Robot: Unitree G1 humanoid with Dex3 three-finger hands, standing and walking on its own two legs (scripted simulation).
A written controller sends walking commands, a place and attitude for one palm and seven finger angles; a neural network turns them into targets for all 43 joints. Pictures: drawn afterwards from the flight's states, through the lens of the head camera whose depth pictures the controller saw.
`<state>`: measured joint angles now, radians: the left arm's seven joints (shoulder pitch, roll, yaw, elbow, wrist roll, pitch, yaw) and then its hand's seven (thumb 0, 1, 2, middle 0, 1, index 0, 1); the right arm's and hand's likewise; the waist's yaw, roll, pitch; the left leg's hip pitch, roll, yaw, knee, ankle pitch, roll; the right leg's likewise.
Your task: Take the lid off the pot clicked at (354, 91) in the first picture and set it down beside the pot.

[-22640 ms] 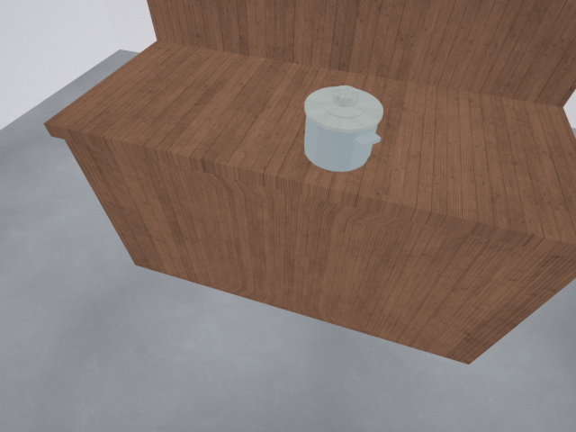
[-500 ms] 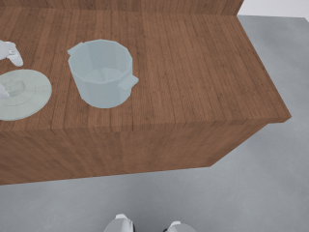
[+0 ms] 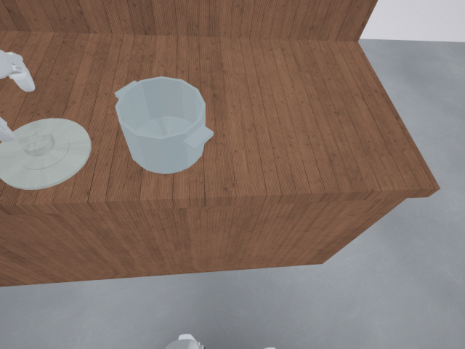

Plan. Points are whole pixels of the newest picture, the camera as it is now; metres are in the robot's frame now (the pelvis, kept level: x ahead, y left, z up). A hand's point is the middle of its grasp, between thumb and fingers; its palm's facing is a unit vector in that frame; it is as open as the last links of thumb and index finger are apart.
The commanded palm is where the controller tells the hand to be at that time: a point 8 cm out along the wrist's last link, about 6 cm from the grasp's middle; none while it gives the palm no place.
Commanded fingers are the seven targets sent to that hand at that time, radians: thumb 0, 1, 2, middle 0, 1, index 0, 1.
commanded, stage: raise the empty hand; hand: left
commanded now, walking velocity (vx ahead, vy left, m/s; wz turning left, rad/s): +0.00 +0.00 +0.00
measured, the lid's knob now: (37, 142) +0.50 +0.36 +0.01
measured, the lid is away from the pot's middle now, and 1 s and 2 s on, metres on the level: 0.24 0.24 0.24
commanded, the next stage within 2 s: draw the hand back to the body in 0.16 s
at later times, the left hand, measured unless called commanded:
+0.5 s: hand out of the picture +0.45 +0.35 +0.14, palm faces -0.38 -0.11 -0.92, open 11.0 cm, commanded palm +0.45 +0.33 +0.21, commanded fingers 0.00 0.01 0.60 -0.33 -0.89 -0.33 -0.89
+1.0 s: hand (22, 100) +0.42 +0.27 +0.19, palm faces +0.34 -0.89 -0.31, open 10.9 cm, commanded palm +0.36 +0.31 +0.21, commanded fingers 0.00 0.19 0.66 -0.31 -0.77 -0.31 -0.77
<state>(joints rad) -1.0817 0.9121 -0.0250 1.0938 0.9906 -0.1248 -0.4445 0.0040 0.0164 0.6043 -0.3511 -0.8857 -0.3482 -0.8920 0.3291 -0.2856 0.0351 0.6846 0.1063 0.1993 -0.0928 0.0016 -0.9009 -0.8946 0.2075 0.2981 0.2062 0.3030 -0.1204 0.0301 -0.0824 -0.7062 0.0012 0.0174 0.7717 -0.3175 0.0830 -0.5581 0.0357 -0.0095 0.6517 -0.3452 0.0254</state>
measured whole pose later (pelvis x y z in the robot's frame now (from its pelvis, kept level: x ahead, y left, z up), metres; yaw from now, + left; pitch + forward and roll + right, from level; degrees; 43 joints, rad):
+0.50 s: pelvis +0.00 +0.00 +0.00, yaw +0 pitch +13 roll -4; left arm -1.03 0.88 -0.02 1.04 0.98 -0.11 -0.44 0.00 0.02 0.60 -0.35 -0.89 -0.35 -0.89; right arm 0.32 -0.28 0.02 0.66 0.10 0.22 -0.06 0.00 -0.90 -0.89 0.21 0.30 0.21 0.30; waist -0.11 0.03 -0.07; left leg -0.66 -0.01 0.03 0.73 -0.30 0.09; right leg -0.52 0.02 0.00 0.62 -0.33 0.02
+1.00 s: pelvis +0.00 -0.01 +0.03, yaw +0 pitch +3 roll -2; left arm -0.61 0.54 0.25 0.62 0.04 -0.09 0.02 0.00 0.04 0.61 -0.35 -0.87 -0.34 -0.87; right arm 0.24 -0.23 0.09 0.61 0.07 0.03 -0.08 0.01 -0.90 -0.89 0.21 0.30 0.21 0.30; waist -0.01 -0.03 0.01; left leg -0.33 -0.01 0.04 0.51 -0.23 0.06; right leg -0.21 0.02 0.02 0.43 -0.26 -0.01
